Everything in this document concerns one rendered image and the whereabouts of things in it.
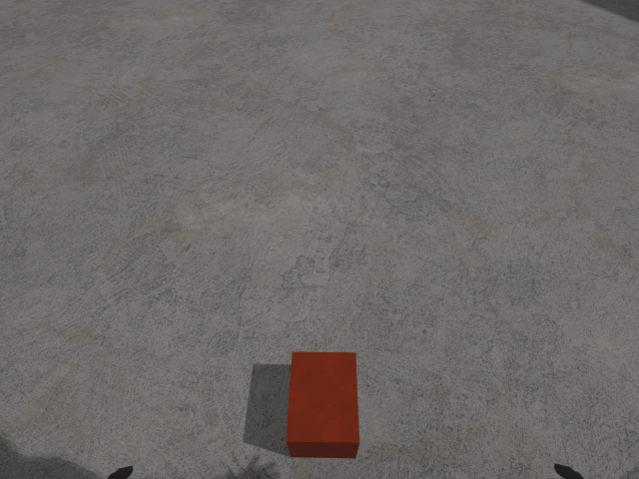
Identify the carton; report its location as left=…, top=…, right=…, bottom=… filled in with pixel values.
left=286, top=352, right=359, bottom=458

